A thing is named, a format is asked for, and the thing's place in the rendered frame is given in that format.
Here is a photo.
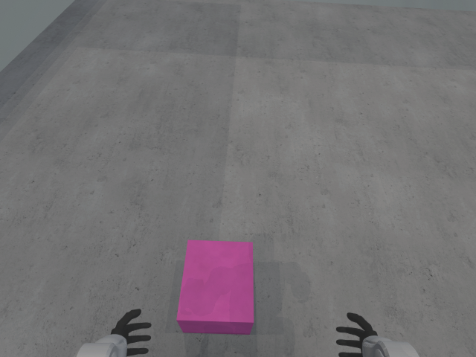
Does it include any robot left hand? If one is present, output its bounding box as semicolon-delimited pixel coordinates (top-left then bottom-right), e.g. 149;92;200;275
111;309;151;356

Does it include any carton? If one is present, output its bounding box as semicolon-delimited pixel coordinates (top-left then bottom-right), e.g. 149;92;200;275
176;240;254;335

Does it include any robot left forearm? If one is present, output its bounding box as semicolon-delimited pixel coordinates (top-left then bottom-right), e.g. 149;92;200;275
74;334;127;357

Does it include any robot right forearm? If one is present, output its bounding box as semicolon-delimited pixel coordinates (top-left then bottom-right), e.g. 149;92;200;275
362;335;419;357

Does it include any robot right hand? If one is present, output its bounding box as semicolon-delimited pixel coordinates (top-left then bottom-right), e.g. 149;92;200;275
336;312;378;357

